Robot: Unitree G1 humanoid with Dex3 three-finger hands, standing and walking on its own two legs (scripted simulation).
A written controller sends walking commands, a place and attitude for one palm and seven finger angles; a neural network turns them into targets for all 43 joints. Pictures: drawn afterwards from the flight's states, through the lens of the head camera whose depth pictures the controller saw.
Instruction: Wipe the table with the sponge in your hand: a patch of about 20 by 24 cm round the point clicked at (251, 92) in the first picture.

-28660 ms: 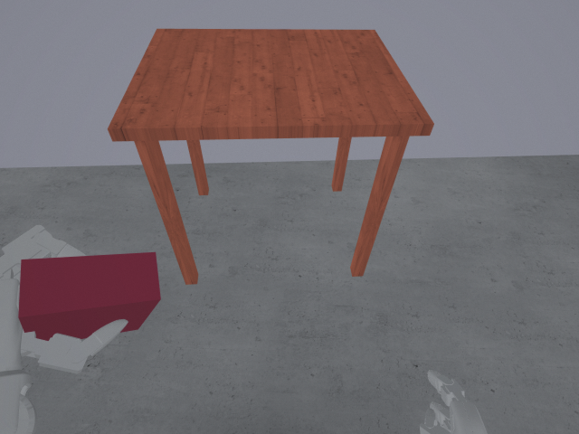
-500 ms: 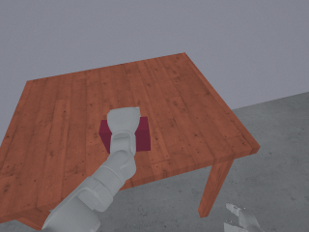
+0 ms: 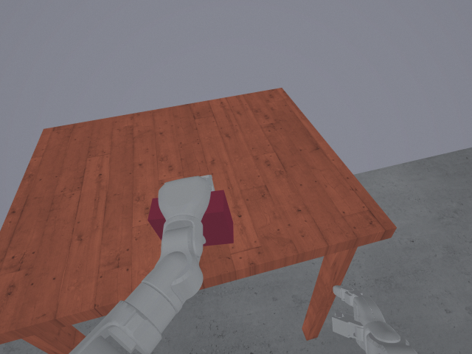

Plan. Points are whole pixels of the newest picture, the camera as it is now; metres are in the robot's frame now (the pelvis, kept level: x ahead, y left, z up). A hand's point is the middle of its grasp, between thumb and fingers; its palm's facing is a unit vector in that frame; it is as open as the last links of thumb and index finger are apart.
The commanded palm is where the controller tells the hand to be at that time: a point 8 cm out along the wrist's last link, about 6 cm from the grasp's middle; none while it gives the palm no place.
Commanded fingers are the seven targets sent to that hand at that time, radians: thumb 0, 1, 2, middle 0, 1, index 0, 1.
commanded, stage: slide back across to the middle lane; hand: left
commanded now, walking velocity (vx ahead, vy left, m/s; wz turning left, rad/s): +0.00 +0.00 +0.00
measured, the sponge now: (196, 226) +0.34 +0.13 +0.03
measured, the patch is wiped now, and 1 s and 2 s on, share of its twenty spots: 1.00 1.00 1.00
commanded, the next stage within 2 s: wipe forward along the middle lane in 0.44 s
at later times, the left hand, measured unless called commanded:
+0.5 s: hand (165, 225) +0.31 +0.17 +0.07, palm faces +0.04 -0.15 -0.99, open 9.3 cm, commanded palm +0.27 +0.18 +0.12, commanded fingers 0.00 0.10 1.30 -1.20 -1.60 -1.20 -1.60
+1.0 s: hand (159, 215) +0.34 +0.19 +0.06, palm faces -0.03 -0.07 -1.00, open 9.4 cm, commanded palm +0.32 +0.20 +0.10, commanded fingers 0.00 0.10 1.30 -1.20 -1.60 -1.20 -1.60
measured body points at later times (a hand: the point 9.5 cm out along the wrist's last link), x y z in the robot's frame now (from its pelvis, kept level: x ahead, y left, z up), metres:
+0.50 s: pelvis -0.01 +0.00 +0.00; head -0.02 -0.04 +0.45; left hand +0.31 +0.17 +0.12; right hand +0.21 -0.21 -0.09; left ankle -0.07 +0.10 -0.74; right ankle +0.02 -0.09 -0.74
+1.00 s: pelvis -0.02 -0.01 +0.00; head -0.01 -0.05 +0.45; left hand +0.34 +0.19 +0.12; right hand +0.18 -0.23 -0.11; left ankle -0.07 +0.10 -0.74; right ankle +0.02 -0.09 -0.74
